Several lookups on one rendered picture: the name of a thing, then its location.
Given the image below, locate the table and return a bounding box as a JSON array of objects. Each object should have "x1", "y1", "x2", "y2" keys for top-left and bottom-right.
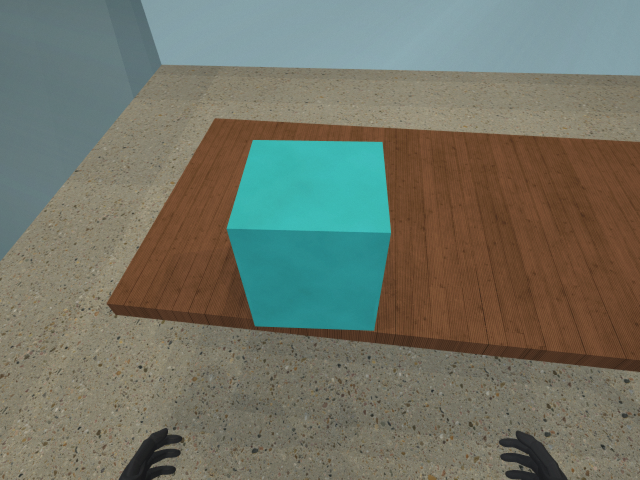
[{"x1": 106, "y1": 118, "x2": 640, "y2": 372}]

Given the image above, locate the carton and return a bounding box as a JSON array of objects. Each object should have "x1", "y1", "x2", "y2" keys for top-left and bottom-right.
[{"x1": 227, "y1": 140, "x2": 391, "y2": 331}]

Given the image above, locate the robot right hand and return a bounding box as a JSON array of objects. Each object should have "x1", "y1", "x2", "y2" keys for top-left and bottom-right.
[{"x1": 499, "y1": 431, "x2": 568, "y2": 480}]

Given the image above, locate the robot left hand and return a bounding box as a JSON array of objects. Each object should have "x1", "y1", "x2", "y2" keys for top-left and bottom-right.
[{"x1": 119, "y1": 428, "x2": 182, "y2": 480}]

